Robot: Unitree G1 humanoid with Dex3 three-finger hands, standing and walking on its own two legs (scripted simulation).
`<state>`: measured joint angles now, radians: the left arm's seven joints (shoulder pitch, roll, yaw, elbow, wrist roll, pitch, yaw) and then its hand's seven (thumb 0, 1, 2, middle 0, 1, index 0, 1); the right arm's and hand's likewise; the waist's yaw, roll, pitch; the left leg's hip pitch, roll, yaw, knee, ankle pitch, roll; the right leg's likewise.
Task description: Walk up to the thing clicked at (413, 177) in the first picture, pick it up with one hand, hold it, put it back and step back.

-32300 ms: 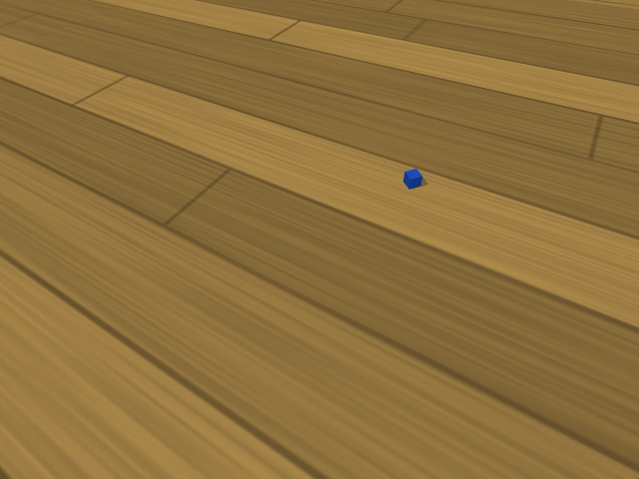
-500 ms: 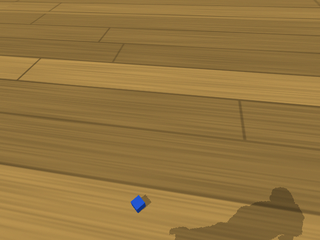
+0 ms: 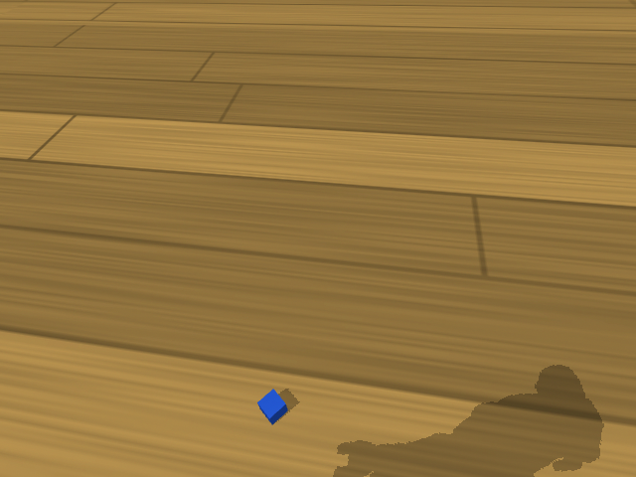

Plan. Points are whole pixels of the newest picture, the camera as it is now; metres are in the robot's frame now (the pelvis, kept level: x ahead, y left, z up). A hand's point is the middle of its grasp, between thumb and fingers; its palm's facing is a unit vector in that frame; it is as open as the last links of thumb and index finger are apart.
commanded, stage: stand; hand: left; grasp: from above
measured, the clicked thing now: (272, 406) +0.45 +0.19 -0.75
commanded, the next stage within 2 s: step back in 0.78 s
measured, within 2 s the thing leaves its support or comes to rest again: neither
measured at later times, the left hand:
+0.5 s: hand out of the picture +0.08 +0.24 -0.16, palm faces -0.01 -0.94 -0.34, open 7.4 cm
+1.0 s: hand out of the picture +0.08 +0.27 -0.17, palm faces -0.05 -0.92 -0.38, open 7.4 cm
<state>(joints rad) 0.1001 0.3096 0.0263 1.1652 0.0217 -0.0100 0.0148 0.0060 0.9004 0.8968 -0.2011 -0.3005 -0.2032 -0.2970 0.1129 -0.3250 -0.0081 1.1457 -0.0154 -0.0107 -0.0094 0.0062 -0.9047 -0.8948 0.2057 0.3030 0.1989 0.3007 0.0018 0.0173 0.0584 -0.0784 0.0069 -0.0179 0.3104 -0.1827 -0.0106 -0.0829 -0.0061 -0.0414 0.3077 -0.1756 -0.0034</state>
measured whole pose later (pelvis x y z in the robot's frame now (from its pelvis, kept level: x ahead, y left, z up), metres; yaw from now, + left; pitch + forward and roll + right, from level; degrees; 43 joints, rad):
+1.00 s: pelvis -0.03 +0.01 -0.01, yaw -2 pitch -1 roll +0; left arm 0.06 0.37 0.06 1.01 0.02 0.02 0.01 0.01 0.90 0.90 -0.20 -0.30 -0.21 -0.30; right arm 0.08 -0.38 -0.05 1.03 0.00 0.04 0.01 0.01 -0.91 -0.89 0.21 0.30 0.20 0.30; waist 0.00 -0.01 0.17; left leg -0.30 -0.03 -0.03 0.73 -0.42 0.02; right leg -0.25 -0.02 -0.01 0.48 -0.20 -0.01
